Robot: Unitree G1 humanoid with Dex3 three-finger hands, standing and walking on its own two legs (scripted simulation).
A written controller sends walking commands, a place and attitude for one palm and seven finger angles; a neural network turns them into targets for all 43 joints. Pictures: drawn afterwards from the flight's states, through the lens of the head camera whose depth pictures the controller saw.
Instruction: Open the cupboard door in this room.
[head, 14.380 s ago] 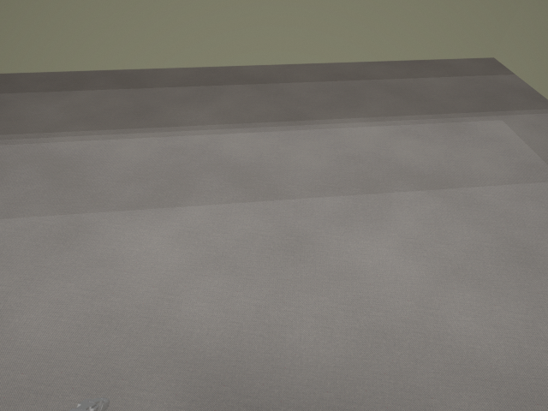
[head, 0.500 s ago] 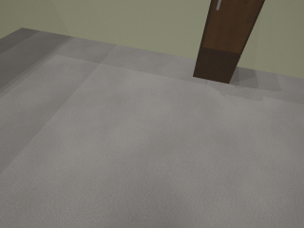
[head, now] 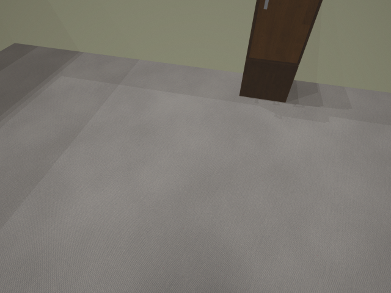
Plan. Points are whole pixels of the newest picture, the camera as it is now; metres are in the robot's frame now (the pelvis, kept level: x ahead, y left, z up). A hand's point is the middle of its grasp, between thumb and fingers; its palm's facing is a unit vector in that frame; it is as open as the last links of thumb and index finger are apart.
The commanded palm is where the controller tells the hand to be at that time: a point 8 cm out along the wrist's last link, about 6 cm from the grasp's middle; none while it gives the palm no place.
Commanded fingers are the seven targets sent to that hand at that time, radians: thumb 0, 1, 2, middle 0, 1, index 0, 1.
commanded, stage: turn or walk to find it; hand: left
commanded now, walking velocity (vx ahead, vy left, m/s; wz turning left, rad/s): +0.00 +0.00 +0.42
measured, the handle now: out of the picture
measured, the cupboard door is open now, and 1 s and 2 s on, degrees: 0 0 0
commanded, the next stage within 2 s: stand and wait in 0.54 s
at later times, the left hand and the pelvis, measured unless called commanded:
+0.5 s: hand out of the picture +0.02 +0.21 -0.18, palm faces +0.21 -0.95 -0.23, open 7.3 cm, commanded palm none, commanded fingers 0.00 0.90 0.90 -0.20 -0.30 -0.20 -0.30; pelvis -0.01 +0.00 -0.01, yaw +11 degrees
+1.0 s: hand out of the picture -0.05 +0.12 -0.17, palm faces +0.34 -0.92 -0.22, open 7.3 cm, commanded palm none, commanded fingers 0.00 0.90 0.90 -0.20 -0.30 -0.20 -0.30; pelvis +0.00 -0.06 +0.00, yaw +18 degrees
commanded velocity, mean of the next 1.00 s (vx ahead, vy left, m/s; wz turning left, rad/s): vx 0.00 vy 0.00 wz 0.22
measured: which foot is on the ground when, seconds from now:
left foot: down 0.00-0.68, up 0.70-1.00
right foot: down 0.00-0.36, up 0.38-0.66, down 0.68-1.00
